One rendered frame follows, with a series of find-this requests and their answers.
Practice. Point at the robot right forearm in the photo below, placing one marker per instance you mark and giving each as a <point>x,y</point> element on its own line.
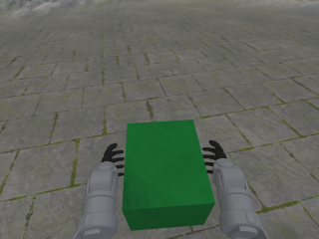
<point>237,214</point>

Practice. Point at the robot right hand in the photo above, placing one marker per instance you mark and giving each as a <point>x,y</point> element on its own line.
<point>218,151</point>

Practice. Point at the robot left forearm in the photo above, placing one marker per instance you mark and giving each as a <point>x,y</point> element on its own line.
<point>99,220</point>

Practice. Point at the robot left hand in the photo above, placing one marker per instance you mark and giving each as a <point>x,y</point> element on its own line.
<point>109,154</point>

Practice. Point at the carton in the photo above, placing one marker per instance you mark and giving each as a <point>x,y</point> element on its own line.
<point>166,183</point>

